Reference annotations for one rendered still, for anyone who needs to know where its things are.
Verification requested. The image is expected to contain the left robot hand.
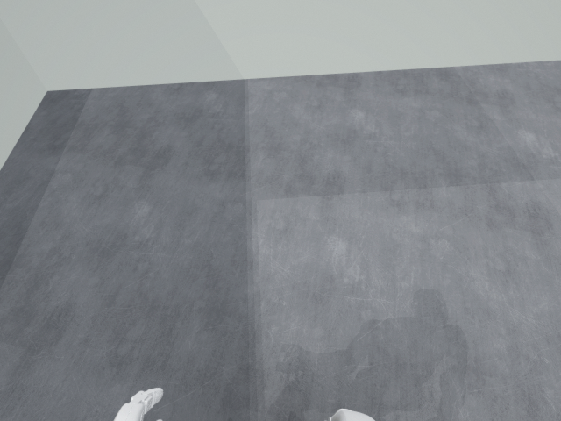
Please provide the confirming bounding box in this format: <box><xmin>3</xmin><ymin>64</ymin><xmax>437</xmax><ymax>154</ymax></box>
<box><xmin>114</xmin><ymin>388</ymin><xmax>163</xmax><ymax>421</ymax></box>

